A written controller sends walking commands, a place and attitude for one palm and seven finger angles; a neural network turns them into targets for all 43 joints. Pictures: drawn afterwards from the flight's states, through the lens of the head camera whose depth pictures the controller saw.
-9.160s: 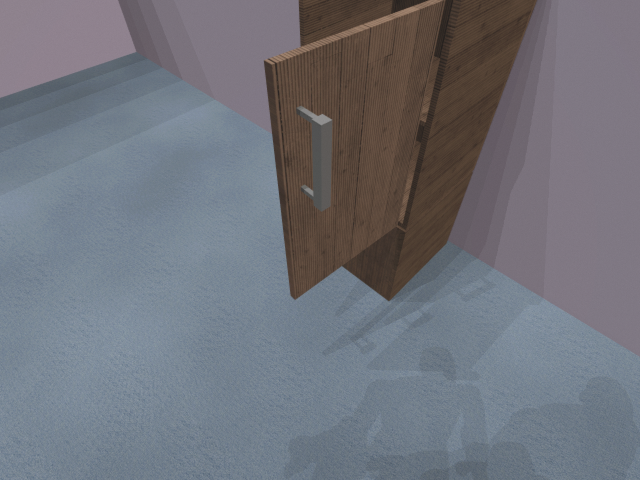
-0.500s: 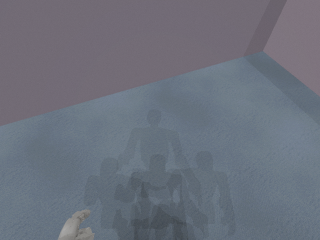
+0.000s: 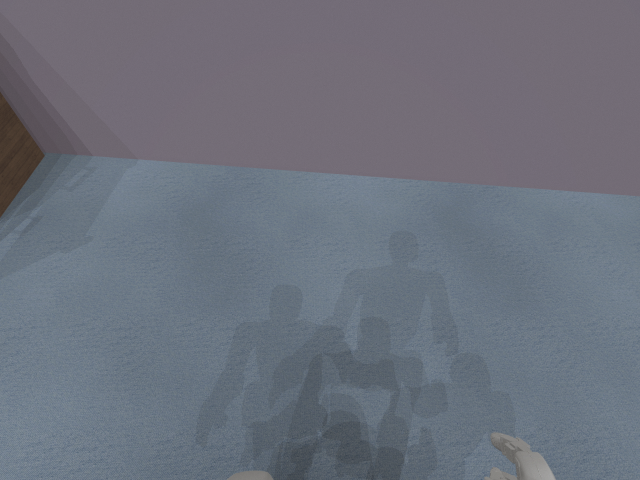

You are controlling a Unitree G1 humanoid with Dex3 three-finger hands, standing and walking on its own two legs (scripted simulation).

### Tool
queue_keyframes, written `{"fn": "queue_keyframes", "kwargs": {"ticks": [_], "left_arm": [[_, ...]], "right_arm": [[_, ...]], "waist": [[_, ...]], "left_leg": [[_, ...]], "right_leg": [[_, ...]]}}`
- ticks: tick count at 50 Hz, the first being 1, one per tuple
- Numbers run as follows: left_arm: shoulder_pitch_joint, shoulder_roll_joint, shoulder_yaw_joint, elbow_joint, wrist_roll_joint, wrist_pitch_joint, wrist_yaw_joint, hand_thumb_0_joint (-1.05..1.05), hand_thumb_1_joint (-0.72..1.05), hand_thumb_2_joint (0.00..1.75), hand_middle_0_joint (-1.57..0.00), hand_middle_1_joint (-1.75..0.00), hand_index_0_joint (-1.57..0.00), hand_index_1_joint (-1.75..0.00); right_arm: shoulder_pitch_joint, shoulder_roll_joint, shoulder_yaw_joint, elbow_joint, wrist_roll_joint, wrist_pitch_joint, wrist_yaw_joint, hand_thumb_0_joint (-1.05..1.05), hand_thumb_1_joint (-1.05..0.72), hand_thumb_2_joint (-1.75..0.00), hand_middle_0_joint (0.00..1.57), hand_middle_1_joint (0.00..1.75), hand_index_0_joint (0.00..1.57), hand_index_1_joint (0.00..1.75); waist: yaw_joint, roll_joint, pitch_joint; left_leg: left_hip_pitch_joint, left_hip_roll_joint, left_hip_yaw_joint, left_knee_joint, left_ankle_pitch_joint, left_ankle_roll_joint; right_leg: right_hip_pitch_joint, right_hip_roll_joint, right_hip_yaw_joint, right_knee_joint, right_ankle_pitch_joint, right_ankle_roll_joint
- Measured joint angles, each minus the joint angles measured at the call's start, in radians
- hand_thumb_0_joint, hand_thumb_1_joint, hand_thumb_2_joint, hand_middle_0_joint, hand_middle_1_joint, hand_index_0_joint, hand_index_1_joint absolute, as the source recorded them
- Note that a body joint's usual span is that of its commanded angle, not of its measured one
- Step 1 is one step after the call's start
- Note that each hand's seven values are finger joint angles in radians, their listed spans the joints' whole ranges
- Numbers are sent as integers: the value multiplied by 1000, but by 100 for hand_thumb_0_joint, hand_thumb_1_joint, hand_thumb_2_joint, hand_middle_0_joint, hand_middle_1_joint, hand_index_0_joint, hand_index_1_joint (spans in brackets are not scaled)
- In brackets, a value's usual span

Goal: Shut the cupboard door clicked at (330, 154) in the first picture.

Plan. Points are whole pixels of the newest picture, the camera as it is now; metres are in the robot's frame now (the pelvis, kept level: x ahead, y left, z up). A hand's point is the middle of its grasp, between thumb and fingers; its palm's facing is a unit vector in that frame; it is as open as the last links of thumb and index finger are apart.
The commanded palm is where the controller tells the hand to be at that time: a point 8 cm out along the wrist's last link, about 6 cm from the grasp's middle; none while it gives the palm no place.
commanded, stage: walk to a spot facing it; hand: left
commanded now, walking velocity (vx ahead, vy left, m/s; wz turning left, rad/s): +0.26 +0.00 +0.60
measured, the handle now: out of the picture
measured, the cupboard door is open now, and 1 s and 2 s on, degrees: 86 86 86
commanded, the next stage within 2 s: none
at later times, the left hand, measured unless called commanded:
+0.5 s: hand (163, 429) +0.18 +0.23 -0.13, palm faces +0.18 -0.97 -0.18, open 7.4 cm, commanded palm none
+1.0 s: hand out of the picture +0.13 +0.17 -0.15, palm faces +0.59 -0.77 -0.26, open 7.2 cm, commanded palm none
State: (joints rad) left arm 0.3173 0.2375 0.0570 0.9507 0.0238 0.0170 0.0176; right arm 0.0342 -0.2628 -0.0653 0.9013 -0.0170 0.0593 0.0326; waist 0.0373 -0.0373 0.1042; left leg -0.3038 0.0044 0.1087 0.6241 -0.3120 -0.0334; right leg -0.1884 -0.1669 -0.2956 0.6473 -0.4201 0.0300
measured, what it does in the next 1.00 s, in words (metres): walks ahead, turning left: right foot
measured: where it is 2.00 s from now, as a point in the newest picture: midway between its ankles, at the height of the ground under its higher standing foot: (224, 351)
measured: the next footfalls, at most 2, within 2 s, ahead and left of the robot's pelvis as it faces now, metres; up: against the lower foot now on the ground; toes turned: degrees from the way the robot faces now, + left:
right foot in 0.64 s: +0.27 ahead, -0.10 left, +0.00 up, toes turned +16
left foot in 1.18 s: +0.34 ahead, +0.22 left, +0.00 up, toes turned +45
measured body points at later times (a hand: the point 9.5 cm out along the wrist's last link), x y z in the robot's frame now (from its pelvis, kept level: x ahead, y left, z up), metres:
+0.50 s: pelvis +0.08 +0.02 +0.03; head +0.11 +0.05 +0.47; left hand +0.17 +0.29 -0.11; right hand +0.08 -0.23 -0.11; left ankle +0.01 +0.09 -0.72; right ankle +0.18 -0.14 -0.66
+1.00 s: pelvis +0.25 +0.01 +0.02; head +0.28 +0.03 +0.47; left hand +0.10 +0.21 -0.13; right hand +0.49 -0.15 -0.12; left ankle +0.24 +0.16 -0.65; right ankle +0.23 -0.11 -0.72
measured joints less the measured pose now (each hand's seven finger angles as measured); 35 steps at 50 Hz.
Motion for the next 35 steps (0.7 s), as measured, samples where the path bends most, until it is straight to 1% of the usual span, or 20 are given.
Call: {"fn": "queue_keyframes", "kwargs": {"ticks": [1, 2, 3, 4, 5, 7, 9, 12, 16, 21, 26, 28, 30, 32, 33, 34, 35], "left_arm": [[0, 11, 4, 8, -5, 8, -3, 1, 91, 90, -20, -30, -20, -30], [-9, 22, 7, 15, -7, 23, -4, 1, 91, 90, -20, -30, -20, -30], [-17, 29, 9, 17, -8, 38, -3, 1, 91, 90, -20, -30, -20, -30], [-27, 33, 12, 20, -6, 47, -2, 1, 91, 90, -20, -30, -20, -30], [-39, 35, 15, 22, -4, 52, -3, 1, 91, 90, -20, -30, -20, -30], [-64, 35, 18, 17, 0, 51, -13, 1, 91, 90, -20, -30, -20, -30], [-87, 30, 18, 7, 4, 39, -24, 1, 91, 90, -20, -30, -20, -30], [-115, 22, 15, -9, 6, 22, -34, 1, 91, 90, -20, -30, -20, -30], [-150, 16, 12, -23, 7, 11, -40, 1, 91, 90, -20, -30, -20, -30], [-202, 11, 9, -33, 5, 8, -45, 1, 91, 90, -20, -30, -20, -30], [-264, 0, 3, -53, 0, 1, -48, 1, 91, 90, -20, -30, -20, -30], [-288, -8, 0, -64, -2, -4, -49, 1, 91, 90, -20, -30, -20, -30], [-307, -18, -3, -78, -5, -13, -49, 1, 91, 90, -20, -30, -20, -30], [-314, -27, -10, -93, -7, -34, -50, 1, 91, 90, -20, -30, -20, -30], [-317, -32, -13, -98, -5, -50, -46, 1, 90, 90, -20, -30, -20, -30], [-319, -43, -16, -99, -5, -61, -40, 1, 90, 90, -20, -30, -20, -30], [-313, -54, -20, -98, -5, -65, -37, 1, 90, 90, -20, -30, -20, -30]], "right_arm": [[-7, 4, 0, -11, -3, -15, -1, 0, -91, -90, 19, 30, 19, 30], [-11, 10, 3, -19, -2, -26, -4, 0, -91, -90, 19, 30, 19, 30], [-9, 14, 9, -25, -2, -33, -6, 0, -91, -90, 20, 30, 20, 30], [-1, 19, 15, -28, -3, -38, -10, 0, -91, -90, 20, 30, 20, 30], [11, 25, 19, -29, -5, -41, -15, 0, -91, -90, 20, 30, 20, 30], [37, 36, 26, -23, -7, -46, -24, 0, -91, -89, 20, 30, 20, 30], [67, 46, 32, -9, -5, -54, -26, 0, -91, -89, 20, 30, 20, 30], [122, 63, 38, 15, -3, -65, -25, 0, -90, -89, 20, 30, 20, 30], [203, 87, 38, 51, -2, -75, -23, 0, -90, -89, 20, 30, 20, 30], [303, 100, 31, 97, -4, -82, -25, 0, -90, -89, 20, 30, 20, 30], [378, 93, 20, 137, -9, -84, -31, 0, -90, -89, 20, 30, 20, 30], [399, 87, 15, 151, -11, -83, -35, 0, -90, -89, 20, 30, 20, 30], [413, 79, 11, 166, -12, -79, -37, 0, -90, -89, 20, 30, 20, 30], [430, 73, 6, 179, -6, -76, -38, 0, -90, -89, 20, 30, 20, 30], [430, 71, 4, 188, 0, -73, -39, 0, -90, -89, 20, 30, 20, 30], [415, 64, 0, 196, 2, -66, -38, 0, -90, -89, 20, 30, 20, 30], [398, 57, -4, 198, 0, -60, -36, 0, -90, -89, 20, 30, 20, 30]], "waist": [[-3, -11, 0], [-1, -21, 5], [5, -27, 7], [8, -28, 5], [8, -27, 0], [8, -23, -8], [4, -18, -15], [-9, -6, -29], [-36, 1, -46], [-77, 4, -57], [-116, 13, -56], [-130, 21, -54], [-137, 31, -51], [-137, 37, -55], [-131, 40, -53], [-130, 53, -41], [-132, 63, -31]], "left_leg": [[-8, -13, -2, 0, 24, 30], [-21, -25, -7, 27, 9, 63], [-23, -31, -13, 41, -10, 88], [-20, -34, -22, 38, -20, 104], [-12, -38, -33, 22, -19, 111], [14, -46, -53, -33, 9, 108], [43, -54, -75, -95, 40, 114], [80, -61, -109, -171, 76, 122], [123, -67, -152, -238, 98, 123], [165, -73, -202, -281, 94, 117], [199, -75, -249, -289, 62, 98], [209, -73, -267, -276, 37, 87], [218, -71, -285, -249, 0, 73], [208, -76, -308, -172, -63, 57], [174, -76, -295, -68, -113, 52], [124, -64, -269, 71, -161, 48], [71, -51, -239, 207, -179, 46]], "right_leg": [[-38, -12, 23, 90, -32, 13], [-84, -7, 76, 200, -85, 23], [-127, 8, 127, 301, -121, 27], [-165, 23, 163, 378, -127, 31], [-198, 35, 191, 435, -107, 35], [-255, 47, 237, 502, -24, 39], [-298, 51, 269, 523, 54, 43], [-339, 53, 296, 506, 123, 51], [-367, 57, 311, 456, 169, 64], [-378, 68, 310, 351, 183, 73], [-356, 93, 302, 189, 168, 68], [-332, 109, 296, 118, 150, 62], [-287, 129, 286, 32, 149, 52], [-197, 141, 276, -103, 188, 37], [-179, 140, 263, -118, 223, -6], [-172, 142, 241, -90, 213, -33], [-152, 138, 218, -76, 190, -46]]}}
